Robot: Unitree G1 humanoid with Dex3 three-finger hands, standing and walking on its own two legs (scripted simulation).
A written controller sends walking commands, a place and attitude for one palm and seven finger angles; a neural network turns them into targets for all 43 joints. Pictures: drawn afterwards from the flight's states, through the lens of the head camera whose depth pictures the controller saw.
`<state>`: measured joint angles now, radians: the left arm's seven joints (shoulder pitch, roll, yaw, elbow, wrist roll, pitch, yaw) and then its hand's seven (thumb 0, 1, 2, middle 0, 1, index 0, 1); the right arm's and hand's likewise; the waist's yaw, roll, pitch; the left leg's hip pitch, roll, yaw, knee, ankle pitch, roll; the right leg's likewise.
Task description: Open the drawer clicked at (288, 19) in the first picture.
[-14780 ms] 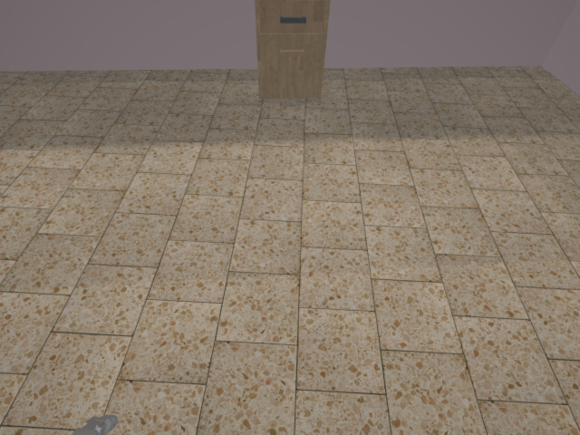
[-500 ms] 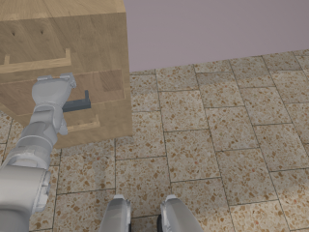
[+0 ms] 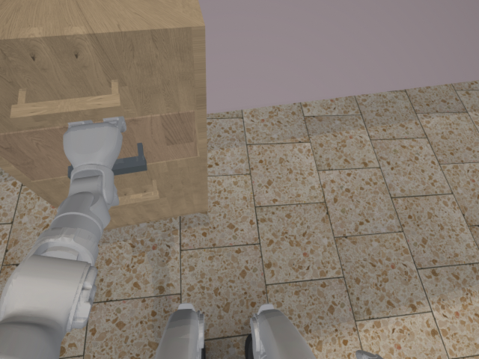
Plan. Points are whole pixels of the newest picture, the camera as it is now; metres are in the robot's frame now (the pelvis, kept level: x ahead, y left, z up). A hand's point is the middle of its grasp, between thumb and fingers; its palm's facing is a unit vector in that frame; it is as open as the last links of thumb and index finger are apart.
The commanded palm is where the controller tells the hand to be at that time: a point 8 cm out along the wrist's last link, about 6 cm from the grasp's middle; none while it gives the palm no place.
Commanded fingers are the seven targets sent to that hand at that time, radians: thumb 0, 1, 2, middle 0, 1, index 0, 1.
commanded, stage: move the hooked fingers above the handle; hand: left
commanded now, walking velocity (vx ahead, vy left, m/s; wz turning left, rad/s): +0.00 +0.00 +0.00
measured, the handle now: (108, 160) +0.52 +0.26 -0.13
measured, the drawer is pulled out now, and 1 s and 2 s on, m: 0.00 0.00 0.00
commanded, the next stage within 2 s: none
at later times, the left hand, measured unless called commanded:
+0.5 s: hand (99, 163) +0.47 +0.25 -0.06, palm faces +0.04 -0.01 -1.00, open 13.8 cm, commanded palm +0.46 +0.22 -0.01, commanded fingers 0.00 -0.50 0.30 -0.30 -1.20 -0.30 -1.20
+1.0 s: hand (92, 172) +0.46 +0.26 -0.08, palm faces +0.01 -0.02 -1.00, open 13.8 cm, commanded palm +0.45 +0.23 -0.01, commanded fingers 0.00 -0.50 0.30 -0.30 -1.20 -0.30 -1.20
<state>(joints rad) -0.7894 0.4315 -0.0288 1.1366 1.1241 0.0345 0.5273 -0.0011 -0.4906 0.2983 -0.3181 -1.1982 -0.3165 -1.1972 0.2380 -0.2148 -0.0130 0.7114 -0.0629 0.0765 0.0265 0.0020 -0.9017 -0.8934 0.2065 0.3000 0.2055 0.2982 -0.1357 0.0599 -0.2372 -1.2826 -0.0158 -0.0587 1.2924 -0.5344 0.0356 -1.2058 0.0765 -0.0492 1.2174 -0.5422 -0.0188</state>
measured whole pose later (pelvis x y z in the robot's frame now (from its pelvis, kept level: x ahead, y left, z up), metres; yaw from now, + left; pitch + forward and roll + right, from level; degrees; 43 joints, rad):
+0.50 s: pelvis -0.01 -0.01 -0.02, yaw +0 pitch +32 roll -5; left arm -0.81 0.48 0.04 1.14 1.13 0.01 0.61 0.00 -0.49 0.30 -0.32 -1.20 -0.32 -1.20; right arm 0.24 -0.24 -0.03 0.75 -0.06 0.05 0.03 0.00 -0.90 -0.89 0.21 0.30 0.20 0.30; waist -0.14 0.06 -0.22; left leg -1.39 -0.01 -0.06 1.36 -0.53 0.03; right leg -1.31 0.08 -0.06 1.30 -0.55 -0.03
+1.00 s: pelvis +0.00 +0.00 -0.02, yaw -1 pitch +34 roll -4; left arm -0.70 0.52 0.12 1.04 1.14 -0.06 0.59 0.00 -0.49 0.30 -0.34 -1.21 -0.32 -1.20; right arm 0.26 -0.24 -0.04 0.72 -0.06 0.06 0.03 0.00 -0.90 -0.89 0.20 0.30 0.20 0.30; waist -0.11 0.06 -0.21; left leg -1.41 0.00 -0.04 1.39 -0.57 0.03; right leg -1.35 0.09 -0.03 1.33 -0.57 -0.02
